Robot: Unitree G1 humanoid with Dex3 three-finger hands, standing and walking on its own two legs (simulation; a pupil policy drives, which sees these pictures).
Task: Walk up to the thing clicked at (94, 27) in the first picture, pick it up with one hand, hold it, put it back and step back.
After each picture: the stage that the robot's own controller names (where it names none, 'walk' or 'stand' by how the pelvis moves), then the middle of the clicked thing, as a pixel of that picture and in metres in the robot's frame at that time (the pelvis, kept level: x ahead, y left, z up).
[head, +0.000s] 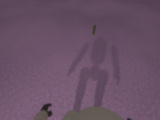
stand; (94, 30) +2.20 +0.01 -0.65
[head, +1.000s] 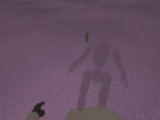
walk; (86, 37) +2.06 +0.29 -0.63
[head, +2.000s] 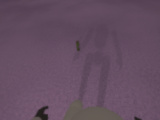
walk; (77, 46) +1.45 +0.45 -0.65
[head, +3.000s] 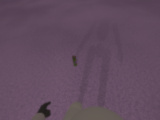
walk; (74, 61) +1.00 +0.39 -0.65
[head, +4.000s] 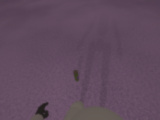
walk; (76, 76) +0.66 +0.28 -0.64
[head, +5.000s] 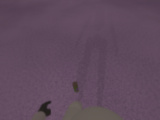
walk; (75, 87) +0.46 +0.23 -0.64
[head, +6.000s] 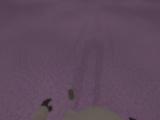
stand; (71, 95) +0.38 +0.21 -0.65
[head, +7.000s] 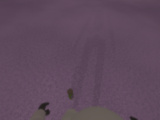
stand; (70, 94) +0.36 +0.22 -0.65
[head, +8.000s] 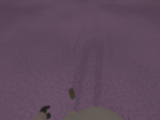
stand; (72, 94) +0.39 +0.23 -0.66
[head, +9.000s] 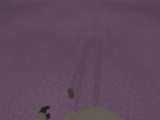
stand; (70, 93) +0.38 +0.23 -0.66
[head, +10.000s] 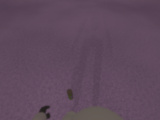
stand; (70, 94) +0.37 +0.24 -0.66
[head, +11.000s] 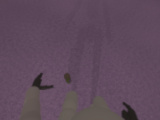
go down; (67, 78) +0.40 +0.23 -0.54
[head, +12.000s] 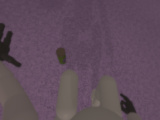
go down; (61, 57) +0.44 +0.26 -0.26
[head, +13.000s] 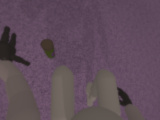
close in; (49, 50) +0.43 +0.28 -0.21
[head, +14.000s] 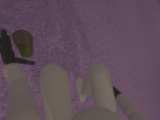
close; (25, 47) +0.42 +0.31 -0.15
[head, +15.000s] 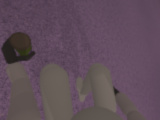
lift; (24, 48) +0.40 +0.32 -0.15
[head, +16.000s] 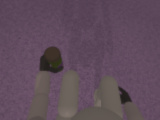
lift; (56, 62) +0.34 +0.25 -0.02
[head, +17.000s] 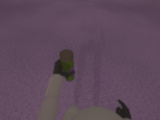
hold; (68, 67) +0.33 +0.16 +0.09
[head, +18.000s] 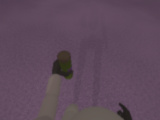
hold; (66, 67) +0.34 +0.17 +0.06
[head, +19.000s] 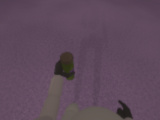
hold; (68, 68) +0.33 +0.16 +0.05
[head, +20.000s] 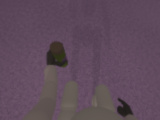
crouch; (60, 57) +0.41 +0.21 -0.03
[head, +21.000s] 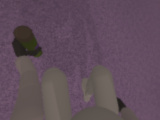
lower; (31, 45) +0.44 +0.30 -0.15
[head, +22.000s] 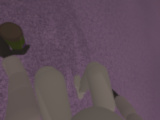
lower; (17, 42) +0.44 +0.32 -0.16
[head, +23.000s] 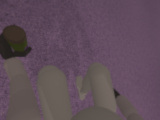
lower; (19, 44) +0.42 +0.33 -0.16
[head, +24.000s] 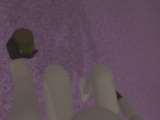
lower; (27, 46) +0.41 +0.32 -0.15
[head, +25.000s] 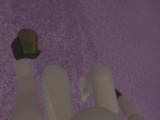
loosen; (30, 47) +0.41 +0.30 -0.15
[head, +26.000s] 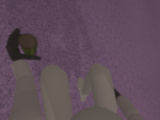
open; (30, 49) +0.41 +0.30 -0.16
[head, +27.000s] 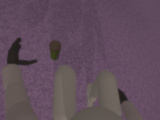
stand; (55, 52) +0.43 +0.27 -0.21
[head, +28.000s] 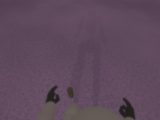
stand; (70, 93) +0.37 +0.20 -0.58
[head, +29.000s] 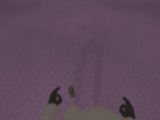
stand; (71, 92) +0.39 +0.21 -0.60
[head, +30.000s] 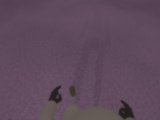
stand; (72, 91) +0.38 +0.20 -0.60
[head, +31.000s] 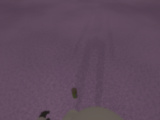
walk; (74, 93) +0.40 +0.20 -0.65
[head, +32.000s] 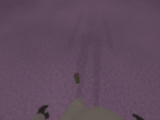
walk; (77, 78) +0.53 +0.22 -0.64
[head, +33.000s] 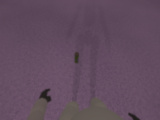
walk; (76, 58) +0.84 +0.20 -0.63
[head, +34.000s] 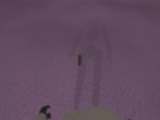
stand; (79, 60) +1.01 +0.23 -0.64
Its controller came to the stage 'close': yes
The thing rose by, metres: 0.69
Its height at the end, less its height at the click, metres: +0.00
